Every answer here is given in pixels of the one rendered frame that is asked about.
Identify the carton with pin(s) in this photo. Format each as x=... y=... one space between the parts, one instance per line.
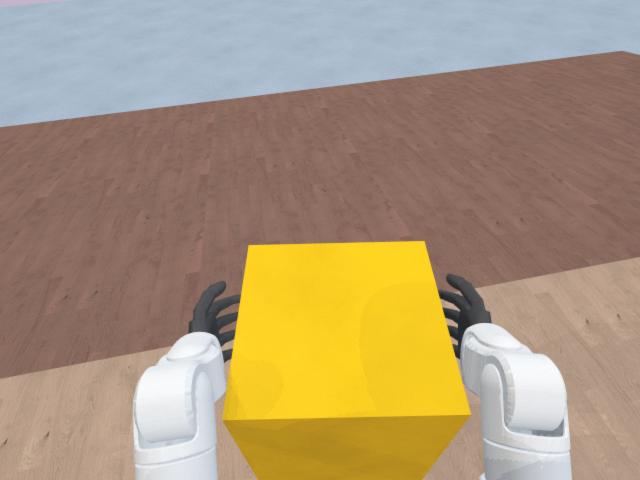
x=342 y=365

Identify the right robot forearm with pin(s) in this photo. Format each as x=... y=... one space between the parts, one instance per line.
x=524 y=417

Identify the right robot hand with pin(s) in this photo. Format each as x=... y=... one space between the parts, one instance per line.
x=471 y=305

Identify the left robot hand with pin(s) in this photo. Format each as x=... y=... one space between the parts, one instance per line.
x=205 y=312

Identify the left robot forearm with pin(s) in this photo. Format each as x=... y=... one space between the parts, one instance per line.
x=174 y=425

